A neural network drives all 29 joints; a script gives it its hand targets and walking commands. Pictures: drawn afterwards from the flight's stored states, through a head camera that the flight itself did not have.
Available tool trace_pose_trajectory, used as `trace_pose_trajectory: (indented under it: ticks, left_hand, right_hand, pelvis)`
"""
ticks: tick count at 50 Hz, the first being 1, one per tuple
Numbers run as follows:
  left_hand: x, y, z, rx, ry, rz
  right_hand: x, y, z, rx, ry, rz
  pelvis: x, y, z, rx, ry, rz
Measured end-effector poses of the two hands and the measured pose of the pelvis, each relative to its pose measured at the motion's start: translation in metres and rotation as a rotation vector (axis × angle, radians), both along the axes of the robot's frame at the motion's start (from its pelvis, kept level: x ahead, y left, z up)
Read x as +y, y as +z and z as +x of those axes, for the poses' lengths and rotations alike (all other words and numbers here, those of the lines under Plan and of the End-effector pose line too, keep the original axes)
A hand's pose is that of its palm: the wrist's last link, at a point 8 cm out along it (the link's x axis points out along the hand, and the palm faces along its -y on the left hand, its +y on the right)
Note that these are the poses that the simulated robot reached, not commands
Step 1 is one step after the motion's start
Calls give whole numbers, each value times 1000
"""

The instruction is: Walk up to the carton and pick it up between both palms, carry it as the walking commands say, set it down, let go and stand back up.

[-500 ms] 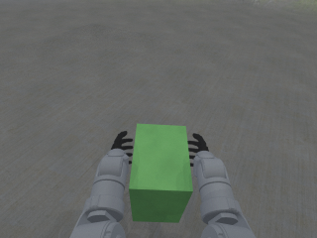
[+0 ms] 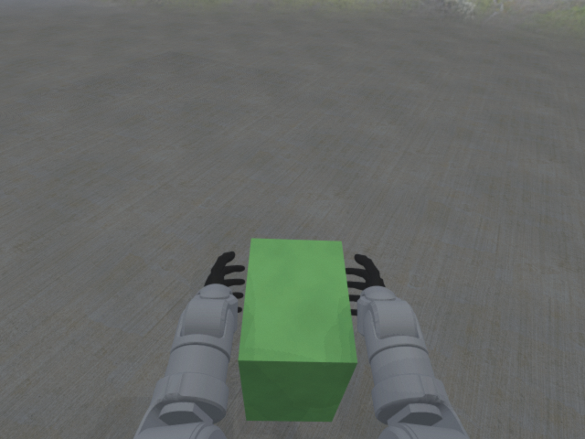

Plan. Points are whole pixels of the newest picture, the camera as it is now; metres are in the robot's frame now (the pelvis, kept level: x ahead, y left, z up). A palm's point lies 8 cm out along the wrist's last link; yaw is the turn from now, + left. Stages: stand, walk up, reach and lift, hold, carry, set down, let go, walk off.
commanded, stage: reach and lift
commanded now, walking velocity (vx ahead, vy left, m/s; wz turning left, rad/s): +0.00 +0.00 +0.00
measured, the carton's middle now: (292, 333) +0.31 +0.00 -0.03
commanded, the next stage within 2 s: hold in 0.26 s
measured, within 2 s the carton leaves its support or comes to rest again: neither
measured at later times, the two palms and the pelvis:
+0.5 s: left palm (214, 303) +0.30 +0.12 +0.06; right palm (375, 306) +0.30 -0.11 +0.06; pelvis -0.01 +0.00 +0.00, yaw +0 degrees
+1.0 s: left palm (216, 302) +0.30 +0.12 +0.06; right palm (375, 304) +0.30 -0.11 +0.06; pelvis -0.01 +0.00 +0.00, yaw +0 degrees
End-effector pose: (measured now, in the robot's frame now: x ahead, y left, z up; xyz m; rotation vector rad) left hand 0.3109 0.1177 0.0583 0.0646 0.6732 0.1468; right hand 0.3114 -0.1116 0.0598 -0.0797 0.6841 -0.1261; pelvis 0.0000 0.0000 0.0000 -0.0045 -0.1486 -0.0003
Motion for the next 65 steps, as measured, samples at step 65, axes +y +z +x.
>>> trace_pose_trajectory:
  ticks: [65]
  left_hand:
    - [-2,5,-2,-12,10,-4]
  right_hand:
    - [-2,5,-1,-28,-7,12]
  pelvis:
    - [-1,-7,-8,117,-8,5]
